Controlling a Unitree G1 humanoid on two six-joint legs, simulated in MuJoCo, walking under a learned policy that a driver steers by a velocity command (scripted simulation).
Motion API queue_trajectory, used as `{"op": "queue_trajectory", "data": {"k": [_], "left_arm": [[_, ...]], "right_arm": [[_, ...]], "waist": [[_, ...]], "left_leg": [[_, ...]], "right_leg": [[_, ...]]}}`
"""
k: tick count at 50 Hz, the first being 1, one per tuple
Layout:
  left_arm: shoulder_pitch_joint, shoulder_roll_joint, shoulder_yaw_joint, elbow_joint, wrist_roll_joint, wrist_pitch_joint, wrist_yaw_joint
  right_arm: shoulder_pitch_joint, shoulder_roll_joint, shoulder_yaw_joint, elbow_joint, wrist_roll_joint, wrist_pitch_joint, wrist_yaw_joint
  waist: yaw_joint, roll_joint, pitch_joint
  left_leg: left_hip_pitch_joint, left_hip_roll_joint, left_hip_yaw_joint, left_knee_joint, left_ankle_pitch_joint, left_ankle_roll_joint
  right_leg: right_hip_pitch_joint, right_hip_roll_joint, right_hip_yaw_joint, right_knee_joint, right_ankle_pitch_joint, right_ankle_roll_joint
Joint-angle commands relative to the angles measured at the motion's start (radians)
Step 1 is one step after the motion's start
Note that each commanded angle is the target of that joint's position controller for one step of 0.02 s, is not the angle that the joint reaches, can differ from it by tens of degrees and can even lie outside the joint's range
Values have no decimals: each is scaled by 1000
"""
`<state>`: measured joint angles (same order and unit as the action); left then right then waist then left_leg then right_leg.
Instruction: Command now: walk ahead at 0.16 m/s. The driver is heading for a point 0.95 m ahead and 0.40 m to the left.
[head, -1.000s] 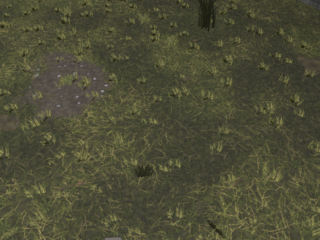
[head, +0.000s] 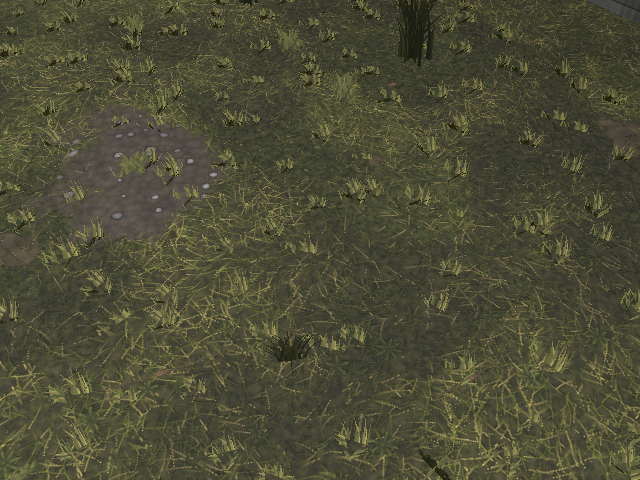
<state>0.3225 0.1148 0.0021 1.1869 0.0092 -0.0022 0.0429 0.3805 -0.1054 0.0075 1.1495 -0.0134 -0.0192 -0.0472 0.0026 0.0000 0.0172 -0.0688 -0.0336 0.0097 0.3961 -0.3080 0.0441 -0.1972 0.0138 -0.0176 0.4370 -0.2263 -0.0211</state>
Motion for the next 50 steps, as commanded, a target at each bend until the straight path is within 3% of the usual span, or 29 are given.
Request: {"op": "queue_trajectory", "data": {"k": [1,2,3,6,9,11,12,13,14,15,16,17,19,21,25,28,32,33,34,35,36,37,38,39,41,43,45,47,50], "left_arm": [[21,64,16,-40,13,0,-10],[-13,49,14,-66,22,-4,-18],[-48,39,11,-93,32,-13,-25],[-106,74,26,-156,25,-47,-42],[-99,88,41,-189,5,-75,-54],[81,70,51,-138,-8,-81,-55],[193,102,69,-103,-4,-85,-43],[319,218,98,-102,14,-90,-24],[360,274,109,-91,13,-72,-17],[249,205,88,-121,15,-65,-12],[152,174,79,-154,11,-71,-14],[89,158,71,-177,11,-75,-14],[61,125,54,-191,12,-82,-4],[92,124,47,-187,9,-86,6],[86,132,40,-195,6,-75,26],[87,154,47,-199,5,-65,32],[70,190,69,-217,4,-53,27],[57,201,75,-226,2,-48,20],[57,222,84,-235,0,-45,10],[100,147,72,-286,11,-38,-2],[78,153,72,-318,10,-21,-8],[34,161,72,-327,11,-12,-8],[-20,156,72,-337,9,-14,-6],[-38,165,77,-339,12,-16,-1],[-2,161,79,-331,32,7,2],[4,141,75,-339,25,24,0],[-28,145,73,-360,28,27,-11],[-94,171,78,-393,32,27,-23],[-152,183,78,-422,27,15,-33]], "right_arm": [[148,-134,-37,2,-1,10,2],[180,-150,-46,6,1,12,3],[192,-154,-52,8,0,9,4],[195,-160,-61,1,-19,-15,9],[149,-166,-65,-22,-9,-34,14],[66,-174,-68,-51,5,-39,18],[52,-151,-60,-62,4,-50,23],[27,-77,-40,-104,11,-60,30],[29,-95,-49,-139,-4,-53,26],[25,-105,-55,-135,-22,-41,26],[35,-67,-50,-126,-19,-36,30],[45,-49,-51,-122,-13,-31,32],[39,-71,-66,-133,-17,-11,38],[12,-81,-77,-158,-11,7,44],[-131,-60,-68,-229,-16,27,59],[-198,-64,-60,-268,-19,27,69],[-143,-116,-75,-277,-26,19,72],[-93,-129,-82,-269,-29,9,68],[-28,-181,-99,-267,-34,-6,61],[-49,-319,-132,-290,-30,-11,50],[-5,-349,-146,-293,10,10,46],[-58,-314,-140,-306,17,23,40],[-126,-258,-124,-316,14,32,32],[-160,-226,-113,-322,8,36,27],[-192,-200,-105,-335,1,33,25],[-173,-228,-111,-337,-5,19,33],[-141,-249,-119,-335,-4,18,38],[-129,-266,-125,-342,-5,24,41],[-99,-289,-133,-348,-9,24,48]], "waist": [[-38,116,156],[-56,144,207],[-66,154,250],[-61,111,249],[-23,96,195],[79,69,145],[123,1,90],[174,-219,11],[147,-286,-11],[69,-105,43],[29,-18,81],[-1,4,77],[-25,-49,52],[-38,-92,24],[-37,-123,47],[-26,-131,28],[-49,-108,-28],[-76,-79,-64],[-126,1,-118],[-60,216,-174],[-88,192,-268],[-67,87,-167],[-51,41,-45],[-23,3,-4],[9,23,-25],[15,25,-61],[0,49,-91],[-19,111,-69],[-37,99,-49]], "left_leg": [[-123,171,-248,-198,-438,110],[-110,245,-336,-253,-532,151],[-118,307,-401,-281,-535,187],[-13,349,-416,-280,-324,222],[-35,292,-331,-214,-106,194],[-238,210,-236,-96,-5,147],[-353,139,-164,55,102,105],[-495,1,-10,393,-3,37],[-586,-36,34,650,-258,24],[-561,44,-39,773,-210,36],[-532,70,-57,798,-132,33],[-495,88,-53,780,-82,28],[-468,81,-4,777,-25,18],[-489,57,22,753,34,16],[-508,46,75,534,117,8],[-414,31,118,368,148,29],[-278,-9,150,271,71,92],[-195,-23,144,200,104,115],[-60,33,34,76,282,159],[101,333,-340,86,849,273],[119,423,-583,-22,723,423],[27,415,-517,-71,501,405],[-92,362,-450,-109,374,361],[-154,303,-391,-128,331,306],[-205,227,-297,-122,376,252],[-188,198,-275,-103,448,233],[-172,172,-311,-157,105,226],[-167,169,-384,-225,-192,223],[-150,183,-445,-255,-268,218]], "right_leg": [[-156,18,-10,113,-257,-40],[-251,26,-49,195,-256,-40],[-304,-8,-60,266,-218,-42],[-446,-66,-21,367,-227,-51],[-304,-47,-41,222,-165,-43],[58,22,-96,47,-28,-34],[277,-3,-47,4,-4,-28],[417,-263,286,-167,-179,-77],[381,-439,534,-238,12,-155],[259,-434,461,-195,149,-164],[167,-404,332,-179,296,-158],[120,-365,215,-181,396,-135],[100,-299,52,-157,621,-107],[128,-273,-34,-125,780,-89],[119,-254,-132,-105,794,-97],[113,-264,-176,-56,803,-110],[126,-294,-193,156,873,-116],[97,-287,-208,296,823,-101],[3,-244,-223,517,603,-52],[-244,-83,-236,833,-323,0],[-351,19,-23,973,-444,18],[-401,-37,24,969,-383,24],[-420,-55,28,919,-305,25],[-398,-72,39,841,-241,26],[-315,-66,35,752,-181,28],[-297,-48,36,689,-169,34],[-304,-52,41,599,-152,47],[-333,-44,40,525,-150,62],[-338,-32,42,435,-142,70]]}}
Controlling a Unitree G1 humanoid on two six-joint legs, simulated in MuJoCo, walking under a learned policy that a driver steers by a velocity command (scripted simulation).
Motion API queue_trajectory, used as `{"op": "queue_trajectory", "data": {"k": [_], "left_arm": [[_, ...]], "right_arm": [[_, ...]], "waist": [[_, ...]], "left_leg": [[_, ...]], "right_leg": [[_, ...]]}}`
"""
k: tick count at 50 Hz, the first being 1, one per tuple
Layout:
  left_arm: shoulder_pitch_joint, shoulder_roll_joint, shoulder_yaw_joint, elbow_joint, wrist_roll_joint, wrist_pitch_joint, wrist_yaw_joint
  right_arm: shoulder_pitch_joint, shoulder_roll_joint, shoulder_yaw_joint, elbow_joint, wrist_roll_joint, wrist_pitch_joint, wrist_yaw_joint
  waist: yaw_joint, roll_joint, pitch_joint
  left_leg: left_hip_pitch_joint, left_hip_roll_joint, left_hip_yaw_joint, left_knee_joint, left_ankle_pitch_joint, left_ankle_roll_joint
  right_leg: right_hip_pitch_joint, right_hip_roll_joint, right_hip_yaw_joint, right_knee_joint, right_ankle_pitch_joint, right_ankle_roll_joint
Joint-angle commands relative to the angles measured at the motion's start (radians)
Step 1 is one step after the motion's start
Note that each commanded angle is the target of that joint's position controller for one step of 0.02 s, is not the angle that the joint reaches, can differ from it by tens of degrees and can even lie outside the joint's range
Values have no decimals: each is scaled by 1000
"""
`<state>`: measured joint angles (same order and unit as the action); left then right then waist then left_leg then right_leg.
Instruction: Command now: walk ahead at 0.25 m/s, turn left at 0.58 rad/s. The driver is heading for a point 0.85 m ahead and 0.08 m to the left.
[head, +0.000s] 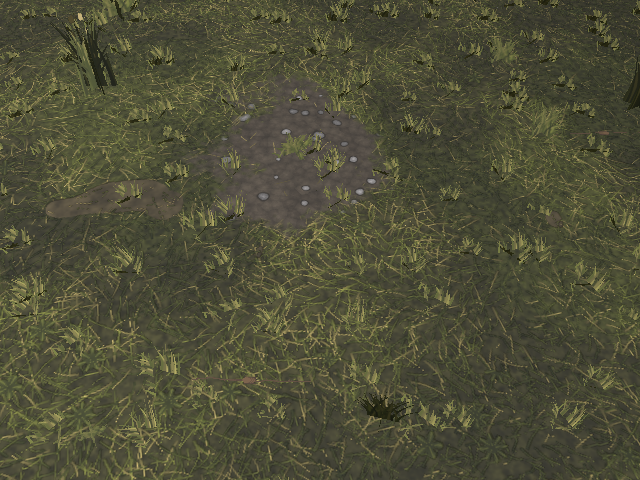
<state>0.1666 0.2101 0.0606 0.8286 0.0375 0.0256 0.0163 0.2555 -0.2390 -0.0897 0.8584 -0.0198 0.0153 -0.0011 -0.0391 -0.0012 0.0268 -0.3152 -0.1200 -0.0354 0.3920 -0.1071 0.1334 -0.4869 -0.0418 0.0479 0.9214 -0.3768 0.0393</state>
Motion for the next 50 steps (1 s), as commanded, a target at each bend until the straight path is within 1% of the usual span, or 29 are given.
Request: {"op": "queue_trajectory", "data": {"k": [1,5,7,8,9,10,11,12,13,15,18,21,23,25,27,29,30,31,32,33,34,35,36,37,38,40,42,45,50], "left_arm": [[-6,85,18,-70,-2,-19,-8],[11,87,13,-86,-12,-43,-11],[112,86,12,-69,-28,-54,-2],[217,86,14,-39,-33,-60,8],[308,154,29,-15,-24,-68,26],[295,206,32,-36,-20,-77,38],[174,276,48,-72,8,-75,42],[125,225,41,-75,7,-82,37],[84,180,29,-80,-9,-93,24],[103,153,22,-80,-15,-111,10],[221,122,15,-33,-6,-128,-15],[284,130,16,-3,-10,-135,-26],[291,139,17,9,-15,-135,-26],[319,150,18,32,-19,-131,-21],[347,165,20,61,-23,-120,-18],[348,190,23,80,-23,-111,-15],[338,198,22,88,-30,-106,-13],[333,183,15,82,-37,-104,-10],[341,84,-13,19,-59,-107,-22],[348,106,0,11,-51,-109,-24],[251,151,16,-5,-37,-103,-21],[209,119,5,-15,-37,-112,-27],[211,105,3,-1,-33,-111,-32],[230,99,4,8,-14,-97,-37],[264,84,2,28,-4,-81,-43],[257,76,4,29,1,-65,-56],[177,75,4,6,4,-60,-62],[35,73,0,-38,1,-61,-63],[-139,61,-18,-93,-8,-68,-65]], "right_arm": [[32,-161,-39,-58,-3,-13,4],[5,-168,-44,-81,-4,-16,12],[-67,-159,-46,-111,-1,-11,20],[-116,-146,-45,-131,2,-9,18],[-137,-100,-36,-156,7,-16,13],[-49,22,-3,-153,16,-26,6],[-114,-53,-13,-184,-6,-36,13],[-126,-99,-21,-193,-23,-42,30],[-81,-115,-28,-167,-24,-44,49],[-25,-105,-25,-132,-28,-36,67],[-96,-66,-7,-157,-26,-33,77],[-198,-60,5,-188,-27,-34,79],[-267,-45,18,-213,-27,-37,86],[-331,-30,33,-237,-25,-39,92],[-338,-30,38,-240,-27,-43,88],[-241,-53,28,-211,-26,-51,69],[-91,-70,18,-161,-29,-62,55],[66,-112,3,-110,-45,-75,41],[209,-217,-20,-94,-66,-81,23],[247,-260,-32,-72,-25,-73,16],[169,-232,-25,-68,-8,-71,14],[97,-165,-6,-68,-6,-77,13],[43,-116,10,-68,-7,-82,16],[17,-88,20,-62,0,-88,15],[6,-72,26,-58,1,-93,15],[37,-82,25,-36,8,-109,14],[69,-96,22,-14,14,-116,13],[119,-84,29,14,15,-117,13],[197,-110,30,58,12,-121,6]], "waist": [[2,95,-59],[22,117,-56],[88,116,-43],[150,95,-24],[176,7,-9],[124,-220,-65],[90,-187,44],[41,-97,91],[11,-74,83],[15,-99,42],[60,-83,56],[95,-101,78],[107,-124,77],[123,-142,82],[122,-157,82],[62,-165,24],[-15,-140,-62],[-79,-118,-172],[-117,82,-340],[-94,199,-422],[-70,98,-272],[-35,72,-147],[4,49,-75],[39,75,-36],[60,85,-28],[75,83,-13],[70,79,26],[46,67,66],[2,61,83]], "left_leg": [[100,268,-408,-248,-472,126],[20,238,-423,-221,-500,115],[-131,193,-402,-190,-502,79],[-240,138,-367,-138,-519,28],[-416,52,-272,13,-527,-50],[-464,-30,-101,402,-506,-63],[-601,-3,-66,508,-362,-72],[-559,73,-121,575,-255,-64],[-536,76,-111,615,-187,-75],[-491,85,-66,719,-119,-98],[-528,95,-68,730,-49,-100],[-524,95,-41,581,-16,-114],[-452,109,25,435,1,-119],[-367,129,106,311,-22,-103],[-272,116,150,224,-78,-68],[-109,57,181,164,-137,-21],[75,28,187,89,-86,5],[341,86,120,91,-62,30],[676,398,-276,56,-245,114],[713,558,-656,-81,-118,175],[605,497,-495,-68,-32,150],[451,453,-361,-90,47,129],[332,394,-264,-131,80,89],[248,352,-200,-162,102,66],[200,328,-155,-189,108,60],[177,311,-121,-230,161,76],[177,307,-92,-270,166,87],[207,287,-47,-281,228,83],[286,297,-5,-270,346,62]], "right_leg": [[-37,29,-24,-77,7,7],[106,70,-33,-213,-57,-25],[322,105,-54,-396,-46,-61],[481,109,-79,-567,44,-79],[658,2,-2,-677,-15,-98],[697,-312,315,-754,-267,-107],[500,-414,566,-858,-453,-193],[421,-384,515,-855,-437,-210],[420,-310,391,-842,-329,-183],[425,-215,183,-829,-102,-155],[455,-183,67,-807,112,-169],[489,-179,3,-796,301,-182],[486,-172,-47,-784,411,-181],[488,-184,-68,-780,478,-182],[509,-200,-78,-739,607,-180],[539,-211,-100,-590,959,-173],[520,-189,-137,-420,1057,-155],[374,-162,-159,-223,905,-137],[47,-73,-188,126,423,-97],[-114,55,-92,355,-131,-89],[-193,-9,-11,402,-58,-105],[-190,-40,-14,357,11,-111],[-147,-69,-21,280,51,-111],[-101,-82,-27,232,66,-103],[-58,-83,-34,209,79,-95],[-65,-77,-56,186,113,-83],[-135,-90,-68,135,183,-67],[-205,-93,-82,-4,295,-49],[-147,-44,-123,-249,408,-72]]}}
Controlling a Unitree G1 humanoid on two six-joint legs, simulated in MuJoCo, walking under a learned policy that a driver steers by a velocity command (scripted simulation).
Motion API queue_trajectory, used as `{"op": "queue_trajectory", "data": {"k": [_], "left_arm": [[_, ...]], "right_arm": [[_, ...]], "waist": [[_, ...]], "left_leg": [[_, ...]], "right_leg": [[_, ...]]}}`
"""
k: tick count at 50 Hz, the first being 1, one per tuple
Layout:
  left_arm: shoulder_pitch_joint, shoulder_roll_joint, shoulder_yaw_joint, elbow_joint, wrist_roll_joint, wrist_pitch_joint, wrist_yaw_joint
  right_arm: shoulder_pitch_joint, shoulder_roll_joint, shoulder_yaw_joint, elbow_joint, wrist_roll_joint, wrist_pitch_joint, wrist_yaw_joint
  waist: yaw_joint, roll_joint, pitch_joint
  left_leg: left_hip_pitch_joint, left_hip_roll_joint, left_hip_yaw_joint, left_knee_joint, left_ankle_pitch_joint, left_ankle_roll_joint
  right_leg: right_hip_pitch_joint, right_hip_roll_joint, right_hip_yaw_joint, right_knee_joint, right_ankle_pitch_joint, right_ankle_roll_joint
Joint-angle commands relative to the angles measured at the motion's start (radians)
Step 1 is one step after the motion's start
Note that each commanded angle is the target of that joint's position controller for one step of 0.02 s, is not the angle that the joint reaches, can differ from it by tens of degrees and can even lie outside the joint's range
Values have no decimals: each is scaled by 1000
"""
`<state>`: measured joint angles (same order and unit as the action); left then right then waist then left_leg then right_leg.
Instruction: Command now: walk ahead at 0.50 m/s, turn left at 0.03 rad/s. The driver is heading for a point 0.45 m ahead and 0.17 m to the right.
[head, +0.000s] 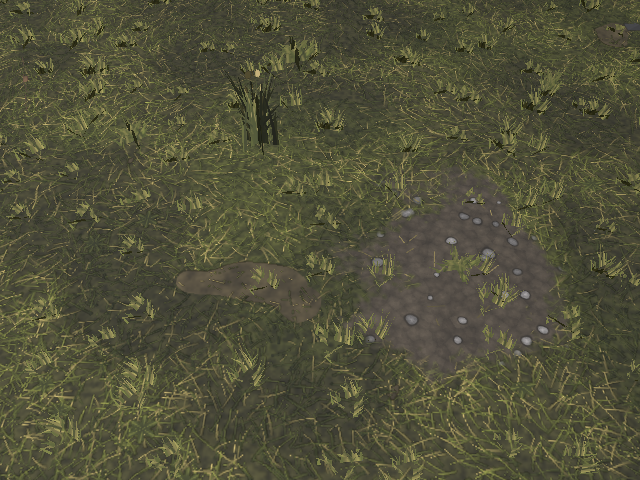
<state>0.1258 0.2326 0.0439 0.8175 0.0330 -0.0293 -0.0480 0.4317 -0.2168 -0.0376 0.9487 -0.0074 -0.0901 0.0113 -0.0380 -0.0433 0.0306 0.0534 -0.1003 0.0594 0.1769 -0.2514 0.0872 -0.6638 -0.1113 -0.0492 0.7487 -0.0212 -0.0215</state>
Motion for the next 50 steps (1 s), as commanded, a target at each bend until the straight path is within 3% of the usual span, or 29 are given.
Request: {"op": "queue_trajectory", "data": {"k": [1,3,5,6,7,8,9,10,11,12,14,17,21,22,25,28,30,32,33,34,35,36,37,38,39,42,46,49,50], "left_arm": [[-120,44,-1,-92,-4,-15,1],[-133,55,2,-102,-3,-19,4],[-60,74,11,-82,-3,-25,16],[43,93,21,-49,-2,-30,25],[211,115,33,7,7,-39,36],[381,198,55,40,31,-45,49],[390,287,77,48,34,-42,44],[306,224,67,38,-10,-34,34],[201,165,50,24,-18,-35,32],[158,113,36,25,-14,-41,28],[151,73,21,53,-22,-51,32],[216,98,26,91,-32,-68,33],[271,119,33,109,-33,-63,36],[277,117,32,113,-32,-62,36],[318,110,26,132,-27,-61,39],[336,99,18,146,-21,-53,45],[306,107,20,143,-18,-49,55],[276,110,21,141,-29,-48,61],[305,83,12,117,-39,-51,66],[504,-17,-5,158,-76,-33,71],[499,64,11,191,-49,-9,80],[404,74,17,183,-23,4,76],[331,56,14,169,-11,10,70],[288,49,14,164,-7,18,64],[294,35,10,171,-4,29,60],[312,11,0,209,-11,54,68],[238,21,-8,219,-15,71,79],[249,10,-19,246,-9,64,78],[247,21,-22,245,-1,56,78]], "right_arm": [[34,-137,-22,-22,-3,-14,-10],[41,-148,-22,-6,-8,-10,-18],[18,-168,-25,0,-15,-7,-24],[8,-180,-28,5,-20,-2,-26],[-3,-179,-26,4,-18,3,-26],[13,-139,-13,-24,-9,2,-24],[149,-34,3,-28,28,3,-11],[59,-133,-19,-24,-1,6,-16],[-19,-133,-23,-49,0,1,-12],[-56,-115,-17,-54,-2,-2,-9],[-54,-89,-14,-52,-30,19,1],[-88,-62,-9,-64,-39,39,15],[-274,-70,-5,-129,-33,45,16],[-303,-65,-2,-135,-29,45,15],[-349,-41,10,-142,-18,38,5],[-364,-54,9,-138,-13,29,-7],[-307,-80,1,-117,-17,17,-14],[-146,-109,-12,-55,-30,-10,-24],[-43,-170,-22,-41,-46,-25,-30],[-36,-216,-35,-37,-30,-11,-24],[-67,-165,-26,-51,7,7,-14],[-141,-112,-11,-61,12,14,-14],[-204,-73,4,-69,3,20,-20],[-227,-54,14,-65,-1,21,-30],[-233,-54,17,-53,-2,22,-37],[-217,-69,18,-28,-10,19,-37],[-199,-100,10,-3,-12,44,-37],[-206,-102,6,8,2,71,-38],[-189,-93,6,17,4,76,-38]], "waist": [[-2,100,84],[5,94,84],[46,110,37],[92,113,-23],[164,90,-116],[210,-2,-247],[128,-245,-348],[122,-64,-274],[85,-21,-126],[67,26,-63],[18,-10,-21],[5,-3,-15],[38,-4,47],[43,-6,57],[63,-27,21],[80,-64,-10],[53,-70,-18],[-17,4,-69],[-27,107,-185],[40,313,-328],[32,205,-334],[40,132,-207],[53,110,-131],[64,126,-85],[82,153,-79],[94,154,-108],[65,173,-80],[81,131,-19],[77,100,11]], "left_leg": [[-48,289,-102,-48,512,106],[22,312,-101,-9,607,99],[65,313,-83,111,869,78],[73,300,-71,248,972,65],[5,261,-40,455,918,48],[-198,206,-6,762,568,33],[-560,-5,-11,1120,-244,-8],[-645,47,-150,1179,-222,13],[-670,98,-139,1143,-124,16],[-644,134,-127,1088,-67,15],[-565,178,-105,992,-29,-7],[-567,188,-71,911,0,-50],[-668,203,-47,700,131,-107],[-664,194,-38,637,162,-114],[-571,146,-2,508,233,-108],[-507,115,-7,440,249,-80],[-438,109,-34,374,212,-53],[-236,122,-45,207,391,-25],[-31,310,-201,273,808,6],[158,539,-438,311,1151,190],[78,518,-483,255,972,215],[-43,463,-406,200,767,191],[-137,414,-349,151,637,156],[-207,377,-285,114,612,132],[-262,343,-234,98,598,110],[-291,305,-177,92,517,97],[-333,297,-216,35,71,90],[-447,276,-228,5,-231,30],[-477,264,-230,4,-274,-9]], "right_leg": [[34,34,-27,-106,45,-23],[56,56,-32,-153,-7,-52],[178,109,-53,-185,-99,-87],[293,145,-63,-209,-137,-106],[506,147,-58,-268,-96,-133],[769,-65,168,-270,-162,-182],[1000,-329,686,-394,-208,-327],[912,-274,710,-461,-276,-293],[761,-247,535,-480,-268,-262],[653,-204,433,-517,-173,-237],[530,-118,303,-554,-46,-196],[498,-85,249,-585,57,-218],[498,-55,231,-631,4,-224],[507,-46,208,-618,90,-213],[536,-18,119,-516,449,-168],[592,-23,122,-442,516,-143],[620,-42,158,-377,497,-125],[607,13,145,-178,409,-85],[496,68,110,12,95,-57],[330,198,56,279,-574,-31],[302,187,113,350,-630,-30],[278,161,129,368,-584,-22],[275,136,130,327,-527,-15],[300,113,132,270,-483,-3],[360,106,120,218,-448,9],[447,120,79,75,-438,24],[477,115,50,-95,-374,15],[580,111,39,-290,-232,-13],[592,70,92,-354,-215,-26]]}}
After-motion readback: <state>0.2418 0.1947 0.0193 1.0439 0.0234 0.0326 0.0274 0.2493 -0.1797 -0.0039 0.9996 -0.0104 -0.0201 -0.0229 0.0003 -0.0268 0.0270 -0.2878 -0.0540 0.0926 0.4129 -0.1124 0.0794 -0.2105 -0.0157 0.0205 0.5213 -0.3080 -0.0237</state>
